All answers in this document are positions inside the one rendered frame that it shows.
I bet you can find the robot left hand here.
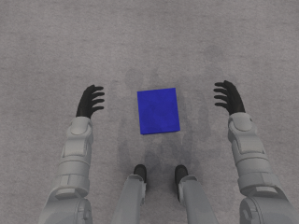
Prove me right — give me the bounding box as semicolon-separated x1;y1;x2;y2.
76;85;105;119

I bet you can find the left robot foot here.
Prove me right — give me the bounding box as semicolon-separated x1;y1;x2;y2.
134;164;147;184

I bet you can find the robot foot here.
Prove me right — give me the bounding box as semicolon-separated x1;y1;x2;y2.
175;164;188;202
134;164;147;184

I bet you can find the robot right hand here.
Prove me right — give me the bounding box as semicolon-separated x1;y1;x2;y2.
213;80;246;116

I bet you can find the right robot forearm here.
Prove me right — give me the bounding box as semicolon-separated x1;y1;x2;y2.
227;112;299;217

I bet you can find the carton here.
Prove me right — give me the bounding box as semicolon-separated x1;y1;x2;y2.
136;88;180;135

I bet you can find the left robot upper arm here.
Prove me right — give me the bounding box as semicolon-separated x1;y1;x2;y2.
39;197;93;224

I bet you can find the right robot upper arm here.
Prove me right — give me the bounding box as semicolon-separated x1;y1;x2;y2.
239;196;299;224

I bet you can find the left robot forearm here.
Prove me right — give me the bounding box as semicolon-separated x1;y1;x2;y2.
37;116;94;224

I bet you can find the right robot foot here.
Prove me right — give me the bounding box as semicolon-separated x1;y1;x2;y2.
175;164;188;202

